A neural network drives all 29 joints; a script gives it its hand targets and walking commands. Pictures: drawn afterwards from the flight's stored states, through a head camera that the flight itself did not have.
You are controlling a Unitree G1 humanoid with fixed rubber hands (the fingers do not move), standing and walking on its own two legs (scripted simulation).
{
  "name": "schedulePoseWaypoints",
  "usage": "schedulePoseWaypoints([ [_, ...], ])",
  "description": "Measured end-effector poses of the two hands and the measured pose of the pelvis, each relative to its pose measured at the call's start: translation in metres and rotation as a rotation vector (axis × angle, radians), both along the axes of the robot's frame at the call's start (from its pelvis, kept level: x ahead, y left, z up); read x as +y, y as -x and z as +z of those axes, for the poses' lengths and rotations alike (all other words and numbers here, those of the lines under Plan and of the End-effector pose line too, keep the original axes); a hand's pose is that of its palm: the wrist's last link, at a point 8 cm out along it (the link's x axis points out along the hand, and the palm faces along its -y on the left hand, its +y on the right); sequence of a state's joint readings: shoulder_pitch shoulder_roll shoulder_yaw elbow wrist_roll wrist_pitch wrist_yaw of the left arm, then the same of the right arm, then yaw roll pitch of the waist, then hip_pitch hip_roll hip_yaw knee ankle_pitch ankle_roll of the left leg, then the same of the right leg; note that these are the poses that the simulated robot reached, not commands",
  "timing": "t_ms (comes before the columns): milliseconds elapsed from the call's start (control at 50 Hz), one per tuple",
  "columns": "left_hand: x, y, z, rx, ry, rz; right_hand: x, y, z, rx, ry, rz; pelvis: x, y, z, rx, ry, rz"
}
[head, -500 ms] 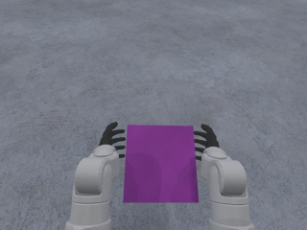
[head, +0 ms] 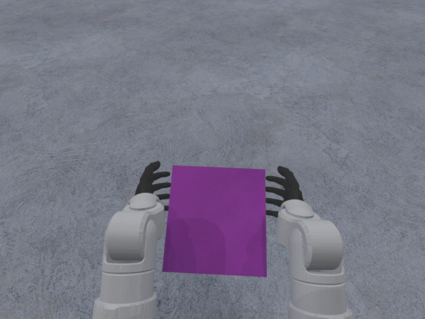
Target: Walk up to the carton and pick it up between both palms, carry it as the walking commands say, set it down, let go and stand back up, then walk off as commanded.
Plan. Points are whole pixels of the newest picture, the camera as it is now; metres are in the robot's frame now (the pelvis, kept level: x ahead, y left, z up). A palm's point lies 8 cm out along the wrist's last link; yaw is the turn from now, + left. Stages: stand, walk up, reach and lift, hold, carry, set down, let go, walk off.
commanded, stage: carry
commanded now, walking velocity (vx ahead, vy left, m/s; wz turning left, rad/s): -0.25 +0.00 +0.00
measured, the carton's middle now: (216, 222) +0.33 -0.01 +0.01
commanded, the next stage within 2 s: none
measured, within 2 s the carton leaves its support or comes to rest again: neither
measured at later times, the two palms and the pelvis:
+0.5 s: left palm out of the picture +0.12 +0.10 +0.12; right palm out of the picture +0.10 -0.14 +0.11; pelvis -0.18 +0.00 +0.00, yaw +0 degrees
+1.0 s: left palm out of the picture +0.02 +0.13 +0.09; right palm out of the picture +0.03 -0.11 +0.09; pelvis -0.27 +0.00 -0.02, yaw +1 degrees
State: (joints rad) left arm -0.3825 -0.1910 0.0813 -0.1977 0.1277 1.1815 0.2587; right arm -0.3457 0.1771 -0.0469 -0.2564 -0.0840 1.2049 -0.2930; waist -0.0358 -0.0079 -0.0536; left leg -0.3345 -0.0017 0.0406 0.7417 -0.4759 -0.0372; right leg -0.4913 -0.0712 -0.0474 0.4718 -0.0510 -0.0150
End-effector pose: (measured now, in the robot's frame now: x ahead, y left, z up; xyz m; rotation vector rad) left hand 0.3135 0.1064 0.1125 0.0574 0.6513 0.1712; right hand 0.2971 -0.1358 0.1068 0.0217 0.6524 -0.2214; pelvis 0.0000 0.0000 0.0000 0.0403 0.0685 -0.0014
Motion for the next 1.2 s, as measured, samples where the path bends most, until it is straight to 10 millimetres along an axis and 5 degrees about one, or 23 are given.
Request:
schedulePoseWaypoints([
  [120,0.041,0.078,-0.021,0.055,0.041,0.067,0.040,0.053,-0.008,0.058,0.051,0.092,0.013,0.058,0.000,-0.029,0.020,0.023],
  [200,0.051,0.117,-0.015,0.053,0.074,0.085,0.050,0.081,-0.002,0.063,0.075,0.125,0.013,0.087,0.007,-0.031,0.056,0.032],
  [320,0.037,0.150,0.005,-0.016,0.047,0.075,0.036,0.117,0.012,-0.006,0.059,0.092,0.005,0.126,0.004,-0.006,0.057,0.015],
  [440,0.002,0.181,0.006,0.025,-0.005,-0.019,0.001,0.173,0.002,0.031,0.026,0.015,-0.001,0.163,0.004,-0.022,0.056,0.000],
  [540,-0.009,0.201,0.007,0.023,-0.033,-0.044,-0.009,0.209,0.002,0.027,0.001,-0.007,-0.002,0.187,0.003,-0.038,0.048,-0.004],
  [900,0.023,0.273,-0.011,0.029,0.021,0.040,0.022,0.253,-0.008,0.036,0.038,0.063,0.003,0.249,-0.009,-0.070,0.053,0.017],
  [1120,0.018,0.298,-0.031,0.006,0.067,-0.019,0.015,0.295,-0.027,0.018,0.033,0.007,0.012,0.277,-0.034,-0.110,0.075,-0.008],
  [1200,0.017,0.312,-0.036,0.053,0.044,-0.033,0.012,0.310,-0.028,0.066,0.031,0.025,0.010,0.286,-0.021,-0.102,0.070,-0.027],
])
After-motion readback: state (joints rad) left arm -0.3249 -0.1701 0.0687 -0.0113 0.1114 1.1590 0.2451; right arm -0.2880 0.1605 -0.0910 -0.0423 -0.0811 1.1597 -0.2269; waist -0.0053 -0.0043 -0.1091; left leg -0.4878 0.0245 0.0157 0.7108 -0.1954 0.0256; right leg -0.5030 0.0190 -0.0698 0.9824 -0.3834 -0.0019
